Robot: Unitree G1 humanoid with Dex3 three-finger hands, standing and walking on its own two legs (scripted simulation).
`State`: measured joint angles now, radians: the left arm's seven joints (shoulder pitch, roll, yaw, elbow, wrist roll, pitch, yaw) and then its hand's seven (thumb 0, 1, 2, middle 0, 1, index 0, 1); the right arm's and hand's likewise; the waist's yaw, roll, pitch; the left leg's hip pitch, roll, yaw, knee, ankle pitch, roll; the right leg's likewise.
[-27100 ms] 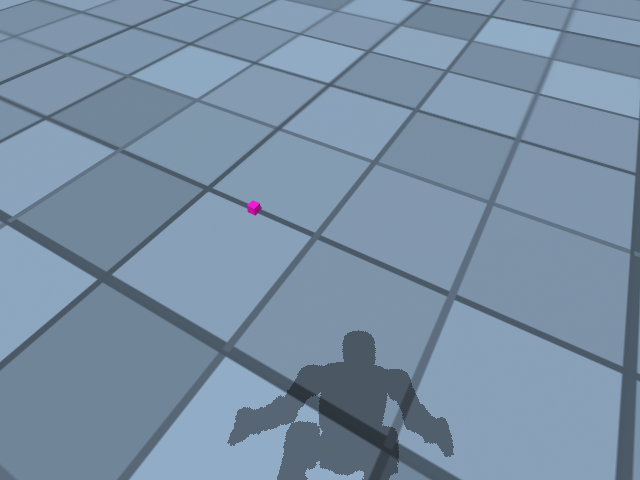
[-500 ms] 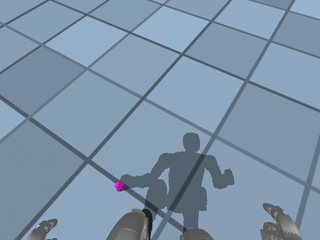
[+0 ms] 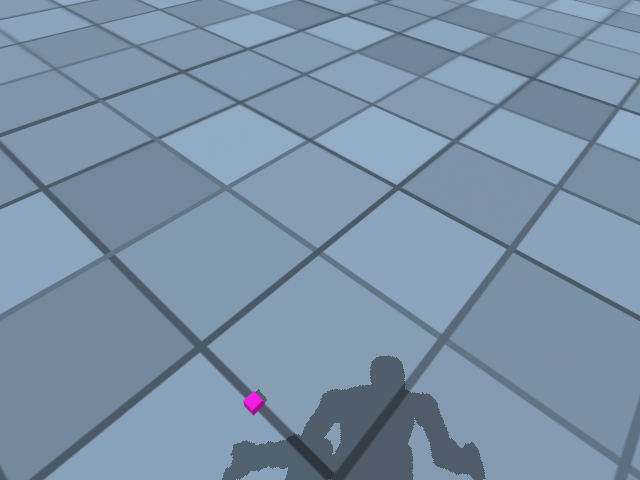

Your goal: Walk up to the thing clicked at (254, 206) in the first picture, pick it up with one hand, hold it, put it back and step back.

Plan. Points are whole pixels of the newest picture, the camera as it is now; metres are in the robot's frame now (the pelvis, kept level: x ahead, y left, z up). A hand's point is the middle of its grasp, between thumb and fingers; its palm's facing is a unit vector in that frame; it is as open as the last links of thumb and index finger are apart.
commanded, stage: walk up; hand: left
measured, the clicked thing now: (253, 403) +0.49 +0.20 -0.75
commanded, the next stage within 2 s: stand in 1.12 s
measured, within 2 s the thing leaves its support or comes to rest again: neither
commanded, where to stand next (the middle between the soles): +0.09 +0.00 m, yaw -5 degrees
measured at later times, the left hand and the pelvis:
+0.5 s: hand out of the picture +0.12 +0.27 -0.13, palm faces -0.05 -0.84 -0.54, open 7.3 cm; pelvis +0.04 -0.02 -0.02, yaw -2 degrees
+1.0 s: hand out of the picture +0.11 +0.27 -0.18, palm faces -0.16 -0.93 -0.32, open 7.4 cm; pelvis +0.03 +0.00 -0.02, yaw -6 degrees
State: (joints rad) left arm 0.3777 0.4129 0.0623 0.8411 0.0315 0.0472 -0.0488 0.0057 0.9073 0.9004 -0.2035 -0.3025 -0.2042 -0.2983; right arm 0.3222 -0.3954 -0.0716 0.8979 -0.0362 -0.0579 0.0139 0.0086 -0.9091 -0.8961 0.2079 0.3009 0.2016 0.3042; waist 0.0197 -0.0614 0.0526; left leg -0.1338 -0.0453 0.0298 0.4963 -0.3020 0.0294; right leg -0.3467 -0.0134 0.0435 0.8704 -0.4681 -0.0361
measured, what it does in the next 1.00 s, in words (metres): steps on the spot: right foot, then left foot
